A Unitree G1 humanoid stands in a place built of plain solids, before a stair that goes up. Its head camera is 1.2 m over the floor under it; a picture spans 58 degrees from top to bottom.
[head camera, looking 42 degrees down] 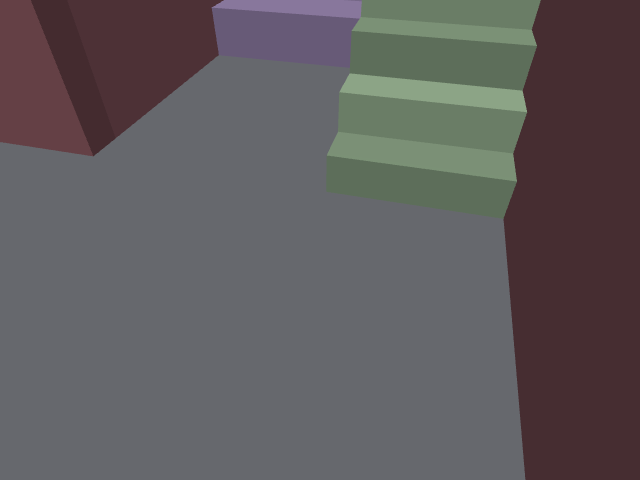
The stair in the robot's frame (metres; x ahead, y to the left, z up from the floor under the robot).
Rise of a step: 0.19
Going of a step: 0.23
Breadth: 0.80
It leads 15 degrees to the right of straight ahead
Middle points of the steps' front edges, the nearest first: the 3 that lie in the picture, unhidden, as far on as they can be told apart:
1.57 -0.42 0.20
1.79 -0.47 0.39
2.01 -0.53 0.58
